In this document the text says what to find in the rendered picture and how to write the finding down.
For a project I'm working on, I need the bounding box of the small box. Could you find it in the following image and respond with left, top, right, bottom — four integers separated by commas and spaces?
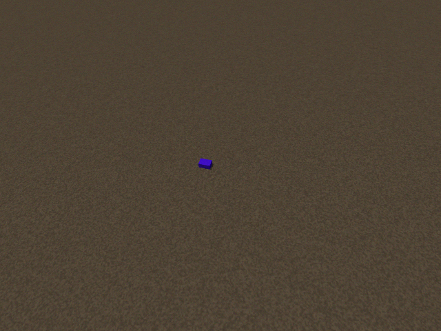
198, 158, 212, 169

